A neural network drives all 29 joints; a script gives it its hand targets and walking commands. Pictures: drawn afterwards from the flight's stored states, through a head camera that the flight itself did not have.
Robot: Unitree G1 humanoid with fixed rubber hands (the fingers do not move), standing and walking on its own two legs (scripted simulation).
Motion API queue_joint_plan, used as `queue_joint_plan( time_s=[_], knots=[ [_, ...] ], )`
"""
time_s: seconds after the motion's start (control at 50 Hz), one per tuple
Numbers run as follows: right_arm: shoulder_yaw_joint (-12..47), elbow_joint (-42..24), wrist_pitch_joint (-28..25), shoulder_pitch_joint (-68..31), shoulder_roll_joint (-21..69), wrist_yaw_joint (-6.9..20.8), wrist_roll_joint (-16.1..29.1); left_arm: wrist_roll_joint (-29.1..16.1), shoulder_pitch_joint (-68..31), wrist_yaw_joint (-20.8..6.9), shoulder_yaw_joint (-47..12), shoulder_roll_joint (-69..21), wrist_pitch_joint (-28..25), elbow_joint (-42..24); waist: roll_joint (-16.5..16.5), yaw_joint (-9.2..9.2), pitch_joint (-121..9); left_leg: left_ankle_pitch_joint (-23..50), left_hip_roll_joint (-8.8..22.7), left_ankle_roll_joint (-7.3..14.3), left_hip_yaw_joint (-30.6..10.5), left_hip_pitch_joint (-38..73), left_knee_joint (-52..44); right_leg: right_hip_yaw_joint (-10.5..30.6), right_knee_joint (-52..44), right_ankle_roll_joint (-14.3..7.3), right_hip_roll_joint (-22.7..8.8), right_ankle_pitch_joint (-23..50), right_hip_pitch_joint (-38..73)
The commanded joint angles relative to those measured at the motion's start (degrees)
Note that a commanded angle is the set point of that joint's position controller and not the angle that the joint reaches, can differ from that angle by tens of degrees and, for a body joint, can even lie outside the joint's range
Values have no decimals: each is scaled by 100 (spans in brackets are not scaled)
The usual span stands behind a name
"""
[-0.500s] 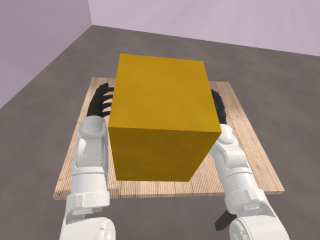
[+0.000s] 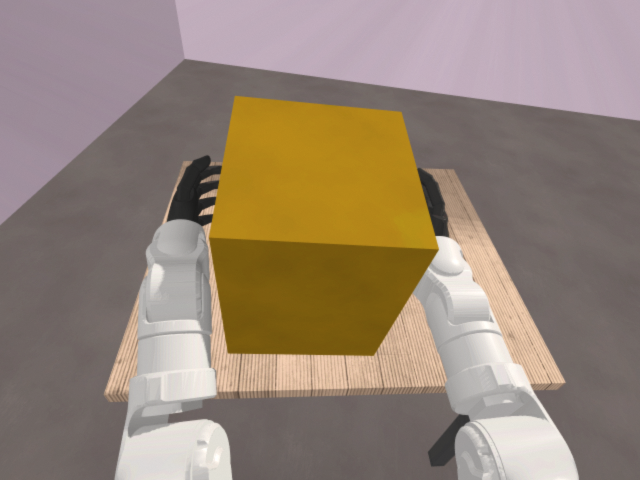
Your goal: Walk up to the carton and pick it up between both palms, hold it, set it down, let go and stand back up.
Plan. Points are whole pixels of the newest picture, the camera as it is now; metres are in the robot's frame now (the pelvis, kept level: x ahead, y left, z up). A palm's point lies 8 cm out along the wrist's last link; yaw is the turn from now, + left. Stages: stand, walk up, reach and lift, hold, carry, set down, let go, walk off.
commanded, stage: reach and lift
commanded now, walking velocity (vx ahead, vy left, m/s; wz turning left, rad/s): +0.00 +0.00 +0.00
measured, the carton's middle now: (310, 238) +0.37 +0.01 +0.13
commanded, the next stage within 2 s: hold in 0.16 s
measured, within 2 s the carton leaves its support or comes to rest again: neither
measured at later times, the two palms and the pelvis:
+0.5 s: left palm (178, 217) +0.35 +0.16 +0.18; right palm (431, 225) +0.35 -0.14 +0.17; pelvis -0.01 +0.00 +0.00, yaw +0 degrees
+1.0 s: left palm (177, 218) +0.35 +0.16 +0.18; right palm (430, 225) +0.35 -0.14 +0.17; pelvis +0.00 +0.00 +0.00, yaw +0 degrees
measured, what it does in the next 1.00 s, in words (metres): stands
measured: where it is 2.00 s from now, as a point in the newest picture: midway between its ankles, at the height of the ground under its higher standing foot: outside the picture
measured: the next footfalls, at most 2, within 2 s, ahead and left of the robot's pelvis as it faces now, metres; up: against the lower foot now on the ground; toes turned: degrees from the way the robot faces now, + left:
none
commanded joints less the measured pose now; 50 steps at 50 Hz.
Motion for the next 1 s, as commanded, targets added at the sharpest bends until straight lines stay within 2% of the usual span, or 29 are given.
queue_joint_plan(
  time_s=[0.0, 0.02, 0.04, 0.06, 0.1, 0.12, 0.18, 0.2, 0.22, 0.3, 0.32, 0.34, 0.4, 0.5, 0.54, 0.58, 0.62, 0.64, 0.66, 0.68, 0.7, 0.72, 0.76, 0.8, 0.86, 0.9, 0.98],
  knots=[
    [2164, -1580, -359, -3616, 2607, 426, 296, -632, -2810, -739, -2638, -2815, -175, -404, 486, -127, -1982, 1397, -354, -80, 129, 957, 117, -164, 18, 274, 325, 1631, 306],
    [2120, -1512, -311, -3600, 2548, 424, 287, -552, -2714, -758, -2518, -2808, -105, -297, 486, -71, -1761, 1271, -348, -66, 137, 867, 51, -179, -35, 255, 331, 1400, 285],
    [2169, -1692, -314, -3624, 2600, 433, 336, -666, -2818, -751, -2627, -2843, -104, -588, 458, -101, -1968, 1259, -338, -71, 135, 880, 49, -166, -10, 256, 337, 1328, 273],
    [2145, -1535, -264, -3498, 2535, 439, 345, -597, -2729, -745, -2571, -2801, -49, -521, 551, -98, -1770, 1332, -332, -85, 127, 898, 53, -162, -34, 210, 328, 1314, 211],
    [2305, -1863, -249, -3585, 2531, 429, 487, -645, -2622, -721, -2718, -2863, 29, -814, 573, -70, -1984, 1792, -317, -153, 101, 1040, 181, -190, 8, 202, 383, 1565, 298],
    [2319, -1824, -197, -3563, 2513, 404, 514, -632, -2680, -724, -2753, -2808, 66, -840, 614, -98, -1884, 1742, -328, -169, 102, 1049, 186, -189, -10, 198, 367, 1489, 247],
    [2506, -2202, -143, -3773, 2584, 399, 634, -725, -2797, -674, -2921, -2854, 146, -1081, 707, -35, -2045, 1700, -322, -156, 102, 1026, 189, -162, -13, 167, 357, 1340, 228],
    [2405, -2020, -63, -3686, 2560, 400, 587, -686, -2771, -683, -2838, -2795, 186, -976, 602, -73, -1821, 1414, -314, -123, 122, 957, 101, -172, -65, 180, 354, 1075, 183],
    [2360, -2010, -41, -3717, 2517, 424, 578, -685, -2833, -685, -2816, -2781, 219, -1033, 616, -21, -1808, 1190, -294, -102, 133, 863, 16, -172, -66, 153, 348, 821, 155],
    [2121, -1773, 64, -3698, 2567, 473, 397, -649, -2914, -726, -2619, -2735, 298, -855, 486, -10, -1621, 635, -286, 6, 200, 643, -183, -148, -115, 157, 301, 434, 92],
    [1960, -1648, 79, -3758, 2517, 486, 322, -620, -2994, -756, -2573, -2723, 328, -672, 549, -56, -1437, 461, -282, -11, 220, 567, -228, -159, -141, 153, 281, 291, 7],
    [1957, -1776, 47, -3942, 2523, 507, 316, -640, -3022, -775, -2536, -2738, 346, -642, 491, -6, -1623, 347, -282, 22, 227, 545, -245, -173, -155, 154, 287, 174, 47],
    [1950, -1724, 64, -3916, 2575, 496, 312, -638, -3049, -783, -2545, -2764, 338, -624, 586, -65, -1715, 516, -316, -3, 247, 576, -173, -153, -101, 164, 290, 403, 112],
    [2265, -1791, 78, -3787, 2672, 402, 464, -618, -2988, -805, -2493, -2615, 274, -874, 392, -17, -1968, 1147, -352, 4, 209, 850, -4, -158, -1, 274, 313, 1180, 370],
    [2262, -1882, 91, -3853, 2703, 373, 449, -573, -2883, -845, -2419, -2619, 317, -673, 353, 17, -1768, 941, -376, 66, 226, 692, -54, -134, -55, 271, 289, 1033, 370],
    [2278, -1843, 125, -3741, 2710, 350, 459, -524, -2813, -872, -2361, -2596, 339, -720, 389, 25, -1645, 982, -375, 56, 233, 656, -64, -124, -37, 268, 284, 1149, 396],
    [2334, -2019, 97, -3889, 2757, 354, 483, -624, -2981, -861, -2478, -2630, 322, -880, 375, 55, -1796, 838, -382, 45, 254, 594, -67, -140, -29, 263, 286, 966, 366],
    [2347, -1864, 125, -3734, 2748, 359, 521, -581, -2900, -844, -2475, -2624, 334, -920, 469, 35, -1701, 1019, -364, 21, 246, 658, -48, -140, -3, 235, 300, 1133, 381],
    [2408, -2011, 96, -3777, 2784, 362, 581, -671, -3029, -826, -2627, -2653, 304, -1151, 505, -12, -1917, 1190, -361, -18, 229, 739, 9, -151, 31, 238, 313, 1225, 406],
    [2345, -1882, 131, -3747, 2706, 359, 545, -649, -3027, -814, -2652, -2631, 316, -1015, 576, -51, -1694, 1079, -356, -57, 219, 730, -11, -146, -15, 224, 305, 1042, 279],
    [2352, -2011, 113, -3871, 2709, 366, 543, -672, -2998, -815, -2650, -2660, 327, -973, 478, -13, -1748, 952, -357, -12, 228, 711, -30, -152, -54, 236, 311, 890, 266],
    [2286, -1861, 141, -3795, 2647, 382, 477, -658, -3019, -819, -2597, -2598, 321, -884, 461, -30, -1606, 786, -344, 7, 231, 663, -93, -155, -71, 230, 306, 731, 182],
    [2217, -1960, 108, -3763, 2620, 401, 448, -727, -3030, -823, -2729, -2664, 318, -980, 583, -100, -1806, 812, -337, -31, 208, 697, -78, -151, -59, 207, 285, 779, 217],
    [2330, -2038, 108, -3606, 2650, 366, 501, -730, -2861, -825, -2736, -2670, 298, -1102, 576, -122, -1927, 1261, -357, -59, 180, 867, 48, -160, 3, 239, 297, 1314, 362],
    [2251, -1910, 144, -3768, 2640, 358, 437, -687, -3028, -850, -2578, -2602, 297, -865, 464, -75, -1649, 687, -350, 0, 184, 613, -109, -172, -68, 251, 270, 732, 219],
    [2306, -2035, 100, -3852, 2654, 400, 500, -709, -3011, -793, -2683, -2690, 312, -997, 582, -6, -1883, 942, -327, -48, 197, 721, -54, -158, -18, 208, 307, 812, 217],
    [2457, -2158, 119, -3781, 2657, 361, 572, -710, -2852, -800, -2677, -2677, 326, -1038, 457, -10, -1916, 1241, -345, -31, 199, 808, 33, -162, -8, 238, 339, 1185, 312]
  ],
)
